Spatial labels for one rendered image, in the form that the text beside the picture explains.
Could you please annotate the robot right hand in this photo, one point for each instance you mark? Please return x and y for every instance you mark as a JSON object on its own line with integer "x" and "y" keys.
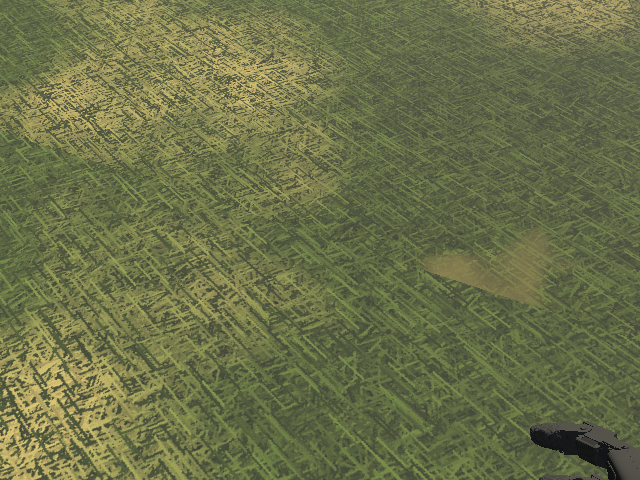
{"x": 592, "y": 443}

